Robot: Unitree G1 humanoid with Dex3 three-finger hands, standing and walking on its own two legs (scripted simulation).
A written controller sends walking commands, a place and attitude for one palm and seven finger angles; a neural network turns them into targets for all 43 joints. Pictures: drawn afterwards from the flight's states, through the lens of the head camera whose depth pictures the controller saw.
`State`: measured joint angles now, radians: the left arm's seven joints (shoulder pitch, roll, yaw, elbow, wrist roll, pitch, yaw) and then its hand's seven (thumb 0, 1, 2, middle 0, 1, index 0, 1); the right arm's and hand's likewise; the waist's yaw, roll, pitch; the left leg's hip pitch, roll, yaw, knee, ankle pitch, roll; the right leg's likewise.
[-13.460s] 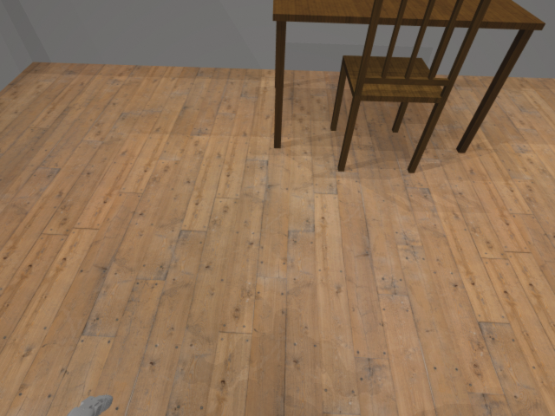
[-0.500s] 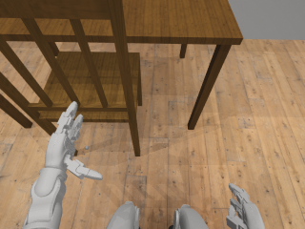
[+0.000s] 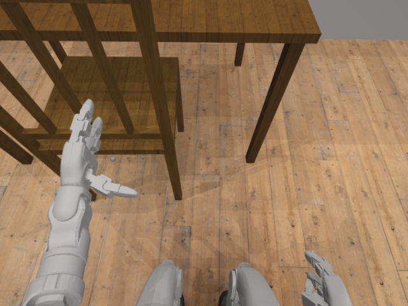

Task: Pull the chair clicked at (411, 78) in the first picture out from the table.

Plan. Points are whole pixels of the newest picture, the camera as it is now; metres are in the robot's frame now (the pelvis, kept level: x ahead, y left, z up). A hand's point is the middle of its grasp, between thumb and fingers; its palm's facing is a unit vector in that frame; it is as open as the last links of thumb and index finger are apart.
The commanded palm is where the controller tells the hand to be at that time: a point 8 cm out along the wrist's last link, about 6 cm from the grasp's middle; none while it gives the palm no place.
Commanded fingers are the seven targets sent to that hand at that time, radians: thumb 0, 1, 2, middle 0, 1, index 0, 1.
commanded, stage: aim the fingers beside a spindle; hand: left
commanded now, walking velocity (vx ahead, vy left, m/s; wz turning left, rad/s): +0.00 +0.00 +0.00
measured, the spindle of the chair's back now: (61, 83) +0.54 +0.33 +0.06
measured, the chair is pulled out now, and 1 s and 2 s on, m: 0.00 0.00 0.00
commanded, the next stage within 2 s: none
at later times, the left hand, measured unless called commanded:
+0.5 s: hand (123, 146) +0.42 +0.19 +0.02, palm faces +0.05 -1.00 -0.04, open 16.9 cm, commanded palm +0.39 +0.24 +0.02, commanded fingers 0.00 -0.50 0.30 -0.06 -0.08 -0.06 -0.08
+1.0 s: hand (121, 147) +0.41 +0.19 +0.02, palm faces +0.10 -0.99 -0.04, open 16.9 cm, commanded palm +0.38 +0.24 +0.02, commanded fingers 0.00 -0.50 0.30 -0.06 -0.08 -0.06 -0.08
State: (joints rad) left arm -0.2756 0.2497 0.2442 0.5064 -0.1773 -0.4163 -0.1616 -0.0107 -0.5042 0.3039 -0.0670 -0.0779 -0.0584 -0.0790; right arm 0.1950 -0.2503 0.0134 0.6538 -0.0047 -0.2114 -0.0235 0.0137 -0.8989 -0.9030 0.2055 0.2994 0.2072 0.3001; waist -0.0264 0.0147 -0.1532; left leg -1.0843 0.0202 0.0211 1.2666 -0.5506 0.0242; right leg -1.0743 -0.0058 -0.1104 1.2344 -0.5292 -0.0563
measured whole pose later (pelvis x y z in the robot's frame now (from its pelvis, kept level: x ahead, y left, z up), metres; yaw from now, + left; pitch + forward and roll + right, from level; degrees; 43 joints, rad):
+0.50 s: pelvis -0.01 +0.01 -0.01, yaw -1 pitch +25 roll -1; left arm -0.48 0.29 0.30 0.77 -0.15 -0.43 -0.16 -0.01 -0.50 0.30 -0.07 -0.08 -0.06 -0.08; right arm 0.26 -0.27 0.00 0.67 0.00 -0.14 0.01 0.01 -0.90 -0.90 0.20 0.30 0.21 0.30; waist -0.07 0.03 -0.18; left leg -1.18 0.03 0.04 1.31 -0.55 0.04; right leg -1.18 0.00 -0.09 1.27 -0.52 -0.05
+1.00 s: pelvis +0.00 +0.01 -0.01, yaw -1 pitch +24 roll -2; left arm -0.44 0.26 0.29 0.73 -0.12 -0.50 -0.11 -0.01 -0.50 0.30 -0.07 -0.08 -0.06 -0.08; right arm 0.23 -0.26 0.00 0.65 -0.01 -0.12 0.01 0.01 -0.90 -0.90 0.20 0.30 0.21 0.30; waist -0.06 0.02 -0.17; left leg -1.16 0.02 0.04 1.30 -0.56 0.04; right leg -1.15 0.00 -0.09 1.26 -0.52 -0.04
